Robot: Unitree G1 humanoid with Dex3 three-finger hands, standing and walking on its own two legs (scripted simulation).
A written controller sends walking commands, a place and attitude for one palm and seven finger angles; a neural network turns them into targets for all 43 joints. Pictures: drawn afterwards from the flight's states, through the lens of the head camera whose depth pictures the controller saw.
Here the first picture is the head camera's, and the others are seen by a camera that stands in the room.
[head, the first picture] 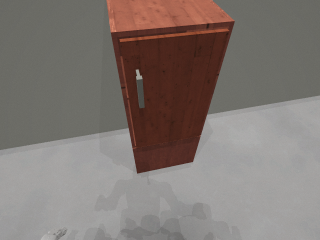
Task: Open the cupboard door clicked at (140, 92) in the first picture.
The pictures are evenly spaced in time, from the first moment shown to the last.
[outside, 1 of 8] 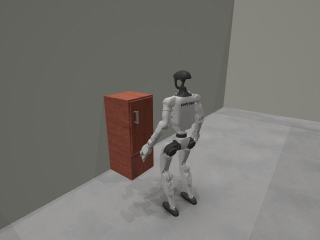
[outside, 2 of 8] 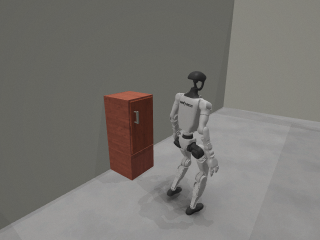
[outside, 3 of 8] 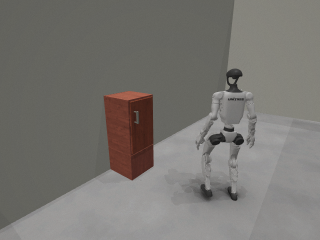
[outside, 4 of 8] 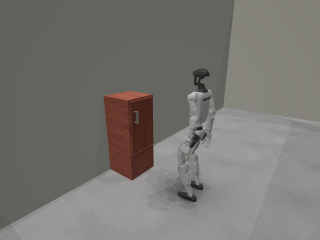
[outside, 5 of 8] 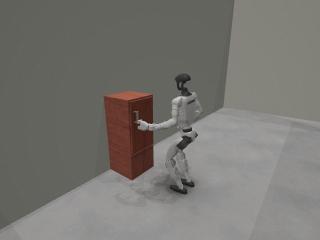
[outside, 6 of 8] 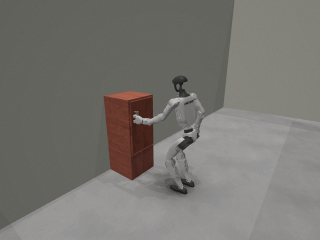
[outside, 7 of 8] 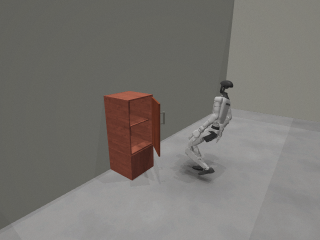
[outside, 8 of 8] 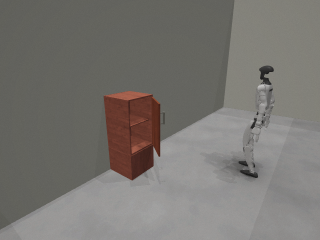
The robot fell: no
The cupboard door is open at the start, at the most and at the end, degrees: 0 52 52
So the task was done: yes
